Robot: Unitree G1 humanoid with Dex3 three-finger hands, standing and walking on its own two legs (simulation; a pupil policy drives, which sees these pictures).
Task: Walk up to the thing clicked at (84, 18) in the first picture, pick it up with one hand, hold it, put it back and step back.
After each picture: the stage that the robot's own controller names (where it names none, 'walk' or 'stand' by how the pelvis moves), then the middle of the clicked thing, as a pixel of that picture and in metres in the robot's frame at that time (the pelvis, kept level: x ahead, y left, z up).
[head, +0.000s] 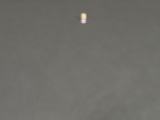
stand; (83, 18) +2.01 +0.01 -0.72
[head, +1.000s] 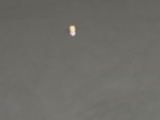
walk; (72, 30) +1.87 +0.27 -0.71
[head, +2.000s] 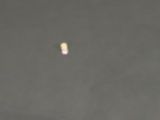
walk; (64, 48) +1.32 +0.31 -0.72
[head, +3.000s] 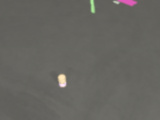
walk; (62, 80) +0.85 +0.24 -0.71
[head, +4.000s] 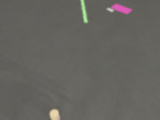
walk; (54, 116) +0.50 +0.21 -0.69
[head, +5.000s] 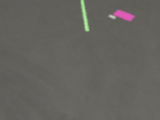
stand; out of the picture +0.35 +0.20 -0.71
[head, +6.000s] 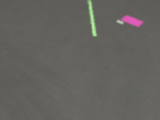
stand; out of the picture +0.33 +0.17 -0.72
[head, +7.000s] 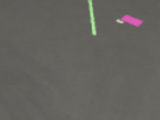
stand; out of the picture +0.36 +0.18 -0.72
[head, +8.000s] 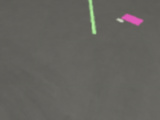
stand; out of the picture +0.35 +0.18 -0.73
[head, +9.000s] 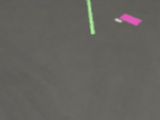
stand; out of the picture +0.34 +0.18 -0.73
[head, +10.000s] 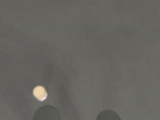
go down; (40, 93) +0.38 +0.22 -0.51
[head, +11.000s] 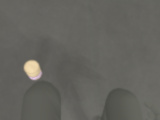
go down; (33, 70) +0.42 +0.25 -0.32
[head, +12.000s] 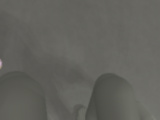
close in; out of the picture +0.38 +0.29 -0.23
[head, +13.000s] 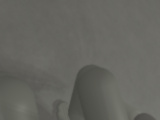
close; out of the picture +0.38 +0.30 -0.21
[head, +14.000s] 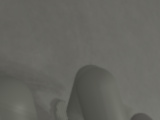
close; out of the picture +0.37 +0.30 -0.22
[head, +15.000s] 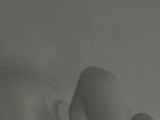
lift; out of the picture +0.36 +0.27 -0.22
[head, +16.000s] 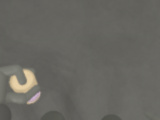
lift; (26, 87) +0.32 +0.19 -0.01
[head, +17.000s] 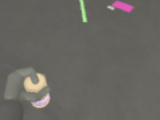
hold; (37, 91) +0.33 +0.17 +0.01
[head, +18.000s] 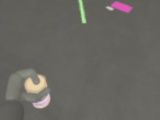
hold; (38, 92) +0.33 +0.17 -0.01
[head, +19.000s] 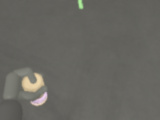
crouch; (35, 90) +0.34 +0.17 -0.04
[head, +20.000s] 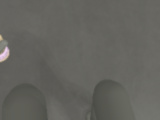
lower; out of the picture +0.45 +0.27 -0.09
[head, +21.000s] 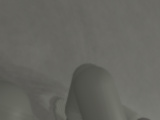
lower; out of the picture +0.40 +0.32 -0.22
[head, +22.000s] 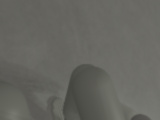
lower; out of the picture +0.41 +0.32 -0.22
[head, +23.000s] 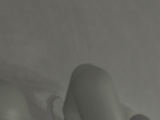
lower; out of the picture +0.40 +0.32 -0.22
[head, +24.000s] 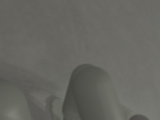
lower; out of the picture +0.40 +0.32 -0.22
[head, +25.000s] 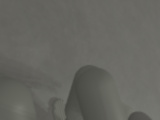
open; out of the picture +0.38 +0.30 -0.22
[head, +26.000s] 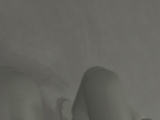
stand; out of the picture +0.39 +0.28 -0.22
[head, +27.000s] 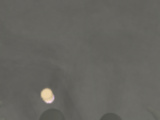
walk; (47, 96) +0.40 +0.21 -0.52
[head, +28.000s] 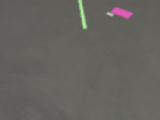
stand; out of the picture +0.36 +0.19 -0.67
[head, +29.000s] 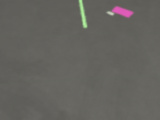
stand; out of the picture +0.36 +0.19 -0.67
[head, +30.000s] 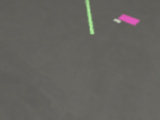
stand; out of the picture +0.39 +0.17 -0.72
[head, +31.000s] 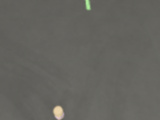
walk; (58, 112) +0.44 +0.18 -0.69
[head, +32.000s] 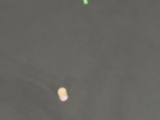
walk; (62, 94) +0.60 +0.20 -0.70
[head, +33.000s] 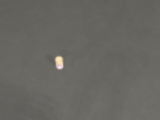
walk; (59, 62) +0.94 +0.21 -0.70
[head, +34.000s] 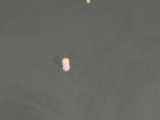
stand; (65, 64) +1.01 +0.18 -0.71
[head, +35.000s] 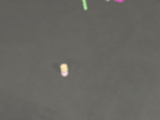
stand; (64, 70) +1.02 +0.21 -0.73
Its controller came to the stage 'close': yes
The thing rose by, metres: 0.70
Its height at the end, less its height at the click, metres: +0.00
